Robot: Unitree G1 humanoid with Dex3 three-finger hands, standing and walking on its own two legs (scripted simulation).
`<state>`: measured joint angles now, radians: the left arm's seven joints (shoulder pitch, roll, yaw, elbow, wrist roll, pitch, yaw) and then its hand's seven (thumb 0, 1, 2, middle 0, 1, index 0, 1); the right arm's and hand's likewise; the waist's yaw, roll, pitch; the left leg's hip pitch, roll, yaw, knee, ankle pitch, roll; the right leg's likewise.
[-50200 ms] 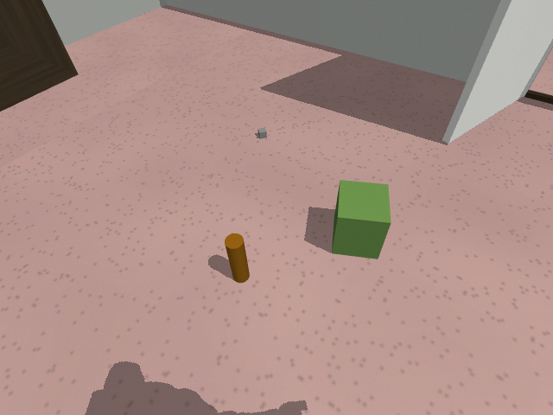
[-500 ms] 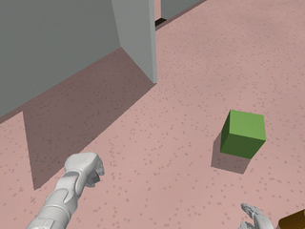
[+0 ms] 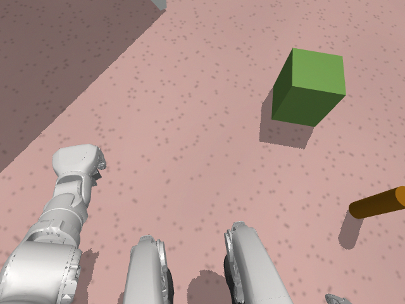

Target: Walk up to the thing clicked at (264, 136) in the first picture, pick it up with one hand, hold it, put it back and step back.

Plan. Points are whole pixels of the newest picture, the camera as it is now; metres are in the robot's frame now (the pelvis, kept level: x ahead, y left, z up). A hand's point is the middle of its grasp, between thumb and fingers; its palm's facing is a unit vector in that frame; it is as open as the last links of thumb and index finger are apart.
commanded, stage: crouch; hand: left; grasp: from above
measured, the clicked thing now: (86, 171) +0.44 +0.24 -0.15
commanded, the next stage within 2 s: lower in 1.26 s
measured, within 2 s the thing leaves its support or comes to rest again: neither
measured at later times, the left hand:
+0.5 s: hand (101, 188) +0.44 +0.25 -0.30, palm faces -0.45 -0.02 -0.89, open 5.2 cm
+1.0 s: hand (108, 189) +0.46 +0.25 -0.38, palm faces -0.46 -0.03 -0.89, open 5.0 cm
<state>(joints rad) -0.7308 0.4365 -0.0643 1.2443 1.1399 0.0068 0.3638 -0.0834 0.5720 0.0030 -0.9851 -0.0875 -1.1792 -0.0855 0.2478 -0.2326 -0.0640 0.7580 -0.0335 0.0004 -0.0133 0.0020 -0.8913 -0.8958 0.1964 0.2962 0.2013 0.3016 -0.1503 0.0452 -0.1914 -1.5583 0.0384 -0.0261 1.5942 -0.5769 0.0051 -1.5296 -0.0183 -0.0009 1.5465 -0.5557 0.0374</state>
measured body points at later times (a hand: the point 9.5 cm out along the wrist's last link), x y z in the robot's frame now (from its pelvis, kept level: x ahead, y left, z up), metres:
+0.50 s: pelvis -0.01 -0.01 -0.14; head +0.23 +0.03 +0.24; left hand +0.46 +0.25 -0.25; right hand +0.06 -0.29 -0.26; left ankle +0.07 +0.12 -0.54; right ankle +0.07 -0.15 -0.54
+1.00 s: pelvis -0.02 -0.01 -0.21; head +0.22 +0.04 +0.16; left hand +0.48 +0.25 -0.32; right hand +0.00 -0.28 -0.32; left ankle +0.07 +0.12 -0.54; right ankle +0.07 -0.14 -0.54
